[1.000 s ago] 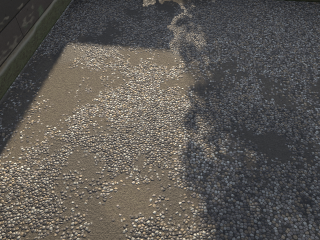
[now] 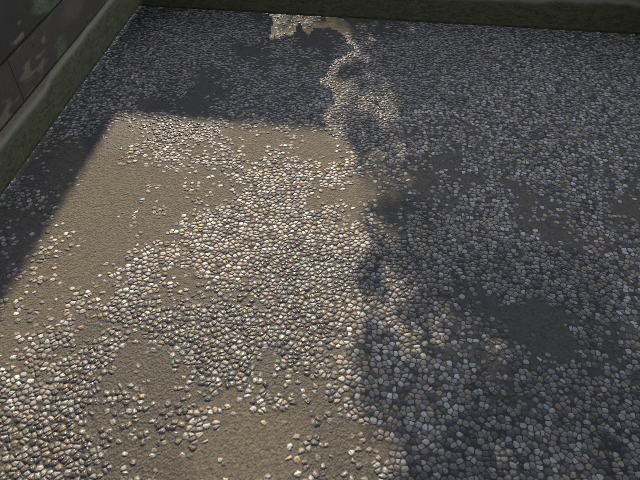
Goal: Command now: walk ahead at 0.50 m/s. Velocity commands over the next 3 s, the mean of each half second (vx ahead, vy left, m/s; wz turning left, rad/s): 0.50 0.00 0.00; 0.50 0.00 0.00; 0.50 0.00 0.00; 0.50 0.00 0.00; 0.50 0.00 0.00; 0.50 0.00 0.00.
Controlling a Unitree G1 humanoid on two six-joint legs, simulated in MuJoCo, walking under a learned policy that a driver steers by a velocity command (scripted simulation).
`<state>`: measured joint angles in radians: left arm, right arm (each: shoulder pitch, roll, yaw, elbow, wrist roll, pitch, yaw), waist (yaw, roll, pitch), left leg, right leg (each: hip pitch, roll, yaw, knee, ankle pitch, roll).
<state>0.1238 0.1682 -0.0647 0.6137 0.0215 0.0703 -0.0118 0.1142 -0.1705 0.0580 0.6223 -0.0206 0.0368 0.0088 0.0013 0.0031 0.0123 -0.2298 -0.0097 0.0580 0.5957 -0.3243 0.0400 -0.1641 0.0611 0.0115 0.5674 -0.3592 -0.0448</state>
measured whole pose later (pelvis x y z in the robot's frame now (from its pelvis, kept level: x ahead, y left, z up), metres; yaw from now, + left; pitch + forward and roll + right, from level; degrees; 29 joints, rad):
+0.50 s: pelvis +0.02 +0.01 -0.01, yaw -1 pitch -2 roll +0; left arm 0.07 0.16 -0.05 0.62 0.02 0.08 0.00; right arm 0.11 -0.16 0.05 0.61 -0.01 0.07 0.00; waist -0.02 0.00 0.00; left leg -0.24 -0.02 0.08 0.65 -0.38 0.06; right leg -0.19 0.05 0.03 0.63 -0.42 -0.03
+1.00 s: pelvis +0.02 +0.01 -0.01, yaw -1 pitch -1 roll +0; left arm 0.11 0.17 -0.05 0.63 0.03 0.07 0.01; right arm 0.13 -0.16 0.05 0.59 -0.02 0.06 -0.01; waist -0.02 0.00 0.00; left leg -0.24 -0.02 0.08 0.65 -0.39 0.06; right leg -0.18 0.05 0.04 0.63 -0.42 -0.03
